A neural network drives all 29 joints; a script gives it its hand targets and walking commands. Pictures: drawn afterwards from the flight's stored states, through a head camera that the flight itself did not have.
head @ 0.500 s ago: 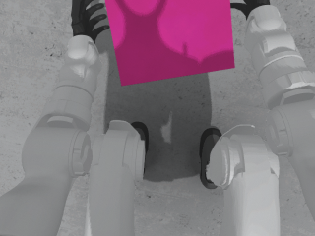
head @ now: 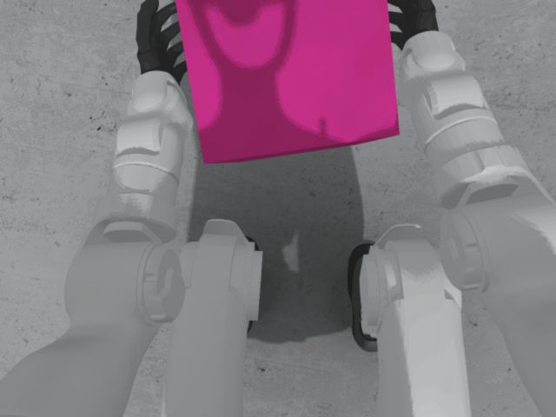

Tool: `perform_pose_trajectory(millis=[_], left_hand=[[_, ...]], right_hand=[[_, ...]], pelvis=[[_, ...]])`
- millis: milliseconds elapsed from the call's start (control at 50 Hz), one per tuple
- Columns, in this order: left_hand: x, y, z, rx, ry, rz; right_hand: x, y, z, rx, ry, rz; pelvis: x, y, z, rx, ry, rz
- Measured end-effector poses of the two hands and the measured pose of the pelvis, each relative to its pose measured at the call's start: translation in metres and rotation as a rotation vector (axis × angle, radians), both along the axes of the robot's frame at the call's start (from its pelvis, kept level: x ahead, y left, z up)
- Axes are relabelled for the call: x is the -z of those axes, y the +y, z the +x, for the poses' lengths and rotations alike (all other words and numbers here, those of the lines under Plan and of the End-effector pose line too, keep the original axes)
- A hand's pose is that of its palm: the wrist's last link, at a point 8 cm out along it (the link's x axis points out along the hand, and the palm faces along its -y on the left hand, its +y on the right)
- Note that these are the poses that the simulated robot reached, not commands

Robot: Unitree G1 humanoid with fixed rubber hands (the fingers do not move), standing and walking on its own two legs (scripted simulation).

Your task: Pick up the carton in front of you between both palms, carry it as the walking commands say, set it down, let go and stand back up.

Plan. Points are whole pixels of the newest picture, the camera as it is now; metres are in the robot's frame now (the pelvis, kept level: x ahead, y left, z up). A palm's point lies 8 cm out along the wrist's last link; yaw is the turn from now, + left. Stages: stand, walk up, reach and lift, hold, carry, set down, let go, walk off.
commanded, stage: reach and lift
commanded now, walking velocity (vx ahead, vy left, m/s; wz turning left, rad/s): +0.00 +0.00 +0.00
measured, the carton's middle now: (289, 79) +0.51 +0.02 -0.21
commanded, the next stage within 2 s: none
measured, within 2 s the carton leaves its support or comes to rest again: neither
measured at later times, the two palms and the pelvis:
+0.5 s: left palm (47, 43) +0.47 +0.16 +0.06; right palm out of the picture +0.49 -0.14 +0.06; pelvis +0.00 +0.00 +0.12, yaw -2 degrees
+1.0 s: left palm out of the picture +0.44 +0.15 +0.22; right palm out of the picture +0.45 -0.15 +0.21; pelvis +0.05 +0.00 +0.26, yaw -2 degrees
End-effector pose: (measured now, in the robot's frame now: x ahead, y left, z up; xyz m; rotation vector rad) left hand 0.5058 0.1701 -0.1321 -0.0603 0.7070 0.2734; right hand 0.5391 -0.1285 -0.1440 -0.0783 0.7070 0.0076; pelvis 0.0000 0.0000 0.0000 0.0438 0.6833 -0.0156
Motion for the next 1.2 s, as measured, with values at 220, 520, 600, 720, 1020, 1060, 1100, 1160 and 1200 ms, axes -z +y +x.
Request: perform_pose_trajectory(millis=[220,520,600,720,1020,1060,1100,1160,1200], left_hand=[[-0.101,-0.008,-0.025,0.002,-0.038,-0.028],[-0.199,-0.010,-0.037,0.049,-0.029,-0.010],[-0.220,-0.012,-0.040,0.057,-0.035,-0.011],[-0.256,-0.014,-0.047,0.064,-0.037,-0.014],[-0.358,-0.016,-0.067,0.086,-0.026,-0.021],[-0.370,-0.016,-0.070,0.090,-0.026,-0.021],[-0.383,-0.017,-0.073,0.095,-0.027,-0.021],[-0.400,-0.017,-0.076,0.102,-0.029,-0.020],[-0.412,-0.018,-0.079,0.107,-0.031,-0.018]], right_hand=[[-0.110,-0.009,-0.028,0.066,-0.028,0.037],[-0.209,-0.012,-0.050,0.095,-0.023,0.022],[-0.229,-0.014,-0.057,0.106,-0.029,0.027],[-0.264,-0.016,-0.068,0.122,-0.029,0.037],[-0.365,-0.018,-0.096,0.154,-0.017,0.043],[-0.378,-0.019,-0.100,0.159,-0.018,0.043],[-0.390,-0.019,-0.104,0.163,-0.019,0.043],[-0.408,-0.020,-0.109,0.169,-0.022,0.043],[-0.420,-0.020,-0.113,0.173,-0.024,0.043]], pelvis=[[-0.046,0.002,-0.004,0.020,0.026,-0.006],[-0.126,0.005,-0.001,0.015,0.051,-0.020],[-0.143,0.005,0.004,0.017,0.041,-0.023],[-0.173,0.006,0.015,0.020,0.006,-0.026],[-0.263,0.004,0.049,0.014,-0.139,-0.035],[-0.275,0.004,0.053,0.014,-0.161,-0.036],[-0.286,0.003,0.058,0.015,-0.183,-0.038],[-0.303,0.004,0.065,0.015,-0.218,-0.040],[-0.314,0.004,0.069,0.016,-0.242,-0.041]])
